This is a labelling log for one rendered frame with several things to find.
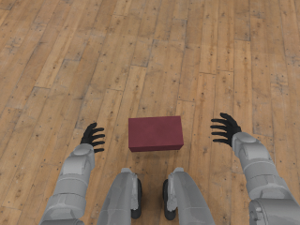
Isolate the robot left shin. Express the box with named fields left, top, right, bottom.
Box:
left=121, top=168, right=139, bottom=209

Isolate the robot right foot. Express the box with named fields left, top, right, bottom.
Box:
left=162, top=179, right=176, bottom=220

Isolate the robot right hand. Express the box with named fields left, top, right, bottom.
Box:
left=210, top=112, right=242, bottom=147

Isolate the carton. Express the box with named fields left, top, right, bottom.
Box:
left=128, top=115, right=184, bottom=153

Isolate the robot right forearm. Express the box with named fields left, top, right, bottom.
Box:
left=232, top=131, right=300, bottom=207

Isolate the robot left forearm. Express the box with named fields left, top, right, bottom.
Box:
left=38, top=143, right=96, bottom=225

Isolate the right robot upper arm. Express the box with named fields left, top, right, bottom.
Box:
left=248, top=198, right=300, bottom=225

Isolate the robot left hand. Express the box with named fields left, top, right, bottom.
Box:
left=80, top=122, right=105, bottom=153

